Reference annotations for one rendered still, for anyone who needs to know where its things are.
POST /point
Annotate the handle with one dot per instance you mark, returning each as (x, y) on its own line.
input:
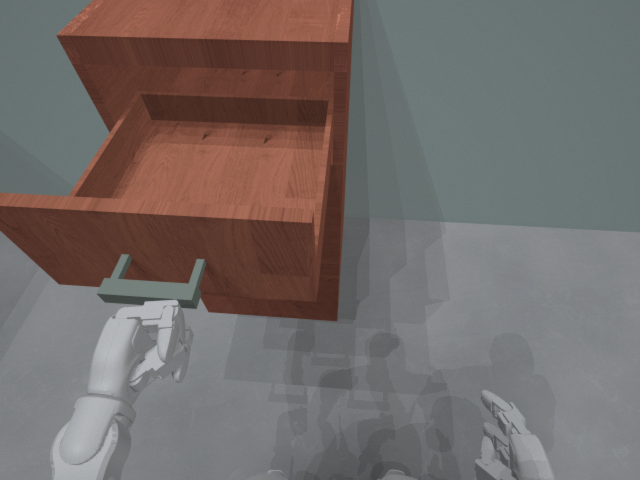
(118, 290)

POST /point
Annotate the robot right hand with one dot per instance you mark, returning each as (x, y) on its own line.
(523, 455)

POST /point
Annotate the cabinet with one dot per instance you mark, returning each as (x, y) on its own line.
(298, 48)

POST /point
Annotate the right robot shin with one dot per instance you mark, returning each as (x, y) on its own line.
(394, 472)

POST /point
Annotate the left robot forearm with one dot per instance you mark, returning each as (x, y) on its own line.
(95, 443)

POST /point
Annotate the robot left hand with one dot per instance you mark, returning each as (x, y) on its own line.
(115, 368)

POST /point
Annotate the drawer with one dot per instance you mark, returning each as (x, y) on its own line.
(238, 180)

